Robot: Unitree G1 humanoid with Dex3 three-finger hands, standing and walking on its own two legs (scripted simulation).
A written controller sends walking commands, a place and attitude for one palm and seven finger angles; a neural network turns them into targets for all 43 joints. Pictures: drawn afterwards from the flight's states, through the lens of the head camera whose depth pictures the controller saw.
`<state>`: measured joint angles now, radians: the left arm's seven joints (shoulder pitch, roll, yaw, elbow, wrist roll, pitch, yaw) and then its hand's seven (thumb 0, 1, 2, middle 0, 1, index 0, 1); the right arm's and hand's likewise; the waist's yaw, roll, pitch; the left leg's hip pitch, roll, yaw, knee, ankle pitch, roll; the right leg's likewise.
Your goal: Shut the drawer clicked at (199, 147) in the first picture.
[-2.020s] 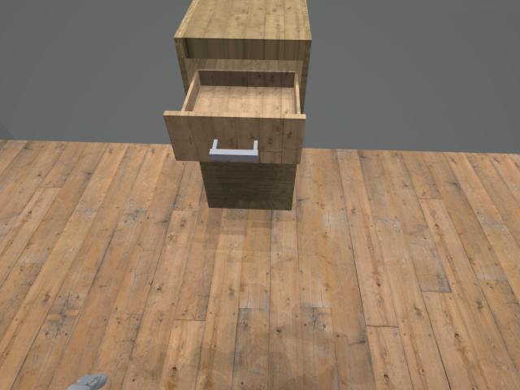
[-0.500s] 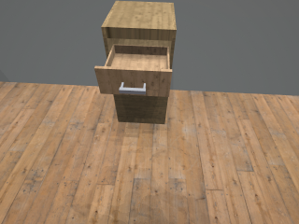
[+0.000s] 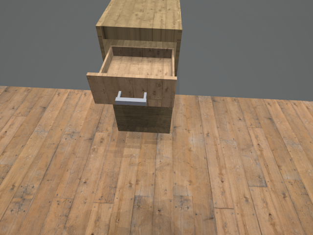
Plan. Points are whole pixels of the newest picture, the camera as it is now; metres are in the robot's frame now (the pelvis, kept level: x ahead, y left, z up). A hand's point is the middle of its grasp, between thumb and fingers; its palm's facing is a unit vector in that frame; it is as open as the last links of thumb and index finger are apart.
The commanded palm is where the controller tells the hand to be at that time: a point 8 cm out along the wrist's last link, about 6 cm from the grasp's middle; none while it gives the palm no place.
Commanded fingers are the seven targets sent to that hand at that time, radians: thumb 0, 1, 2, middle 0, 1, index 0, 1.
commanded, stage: take the last steps up to it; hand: left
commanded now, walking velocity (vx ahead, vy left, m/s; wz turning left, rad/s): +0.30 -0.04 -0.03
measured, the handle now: (131, 97) +0.64 +0.14 -0.07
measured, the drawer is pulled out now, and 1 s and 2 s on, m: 0.29 0.29 0.29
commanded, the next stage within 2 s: come to a stop and stand still in 0.88 s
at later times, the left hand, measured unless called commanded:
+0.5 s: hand (92, 224) +0.18 +0.20 -0.16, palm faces +0.04 -0.99 -0.15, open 7.4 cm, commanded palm none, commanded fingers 0.00 0.90 0.90 -0.20 -0.30 -0.20 -0.30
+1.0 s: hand (113, 205) +0.24 +0.16 -0.17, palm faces +0.07 -0.99 -0.12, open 7.3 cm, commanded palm none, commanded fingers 0.00 0.90 0.90 -0.20 -0.30 -0.20 -0.30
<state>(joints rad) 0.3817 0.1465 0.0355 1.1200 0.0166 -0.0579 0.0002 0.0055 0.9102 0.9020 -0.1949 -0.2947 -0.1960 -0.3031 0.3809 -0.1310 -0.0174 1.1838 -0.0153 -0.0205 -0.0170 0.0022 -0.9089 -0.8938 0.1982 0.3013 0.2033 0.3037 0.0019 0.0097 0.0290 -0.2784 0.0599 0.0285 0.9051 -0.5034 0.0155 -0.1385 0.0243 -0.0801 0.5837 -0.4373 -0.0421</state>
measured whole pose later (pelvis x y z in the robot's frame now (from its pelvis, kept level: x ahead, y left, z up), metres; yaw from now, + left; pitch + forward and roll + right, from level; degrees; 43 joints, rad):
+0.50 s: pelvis +0.15 +0.03 +0.01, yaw -2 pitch -1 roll -1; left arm 0.29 0.16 0.06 1.03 0.03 -0.02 0.00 0.00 0.92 0.90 -0.19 -0.29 -0.19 -0.30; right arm 0.27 -0.15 -0.05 1.08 -0.02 -0.05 -0.01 0.00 -0.95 -0.89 0.20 0.30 0.20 0.30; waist 0.02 -0.02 0.01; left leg -0.27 0.03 0.17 0.47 -0.18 0.07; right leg -0.49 -0.10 -0.07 0.98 -0.32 -0.01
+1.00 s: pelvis +0.29 +0.00 +0.01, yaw -1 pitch -1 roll -3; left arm 0.40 0.12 0.04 1.13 0.02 -0.04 0.01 0.00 0.92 0.90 -0.20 -0.29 -0.20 -0.30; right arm 0.24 -0.17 -0.05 1.07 -0.02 -0.03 0.00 0.01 -0.93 -0.89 0.19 0.30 0.20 0.30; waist 0.02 0.00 0.04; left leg -0.36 0.08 0.12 0.60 -0.25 0.01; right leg -0.10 -0.02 -0.13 0.44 -0.31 0.02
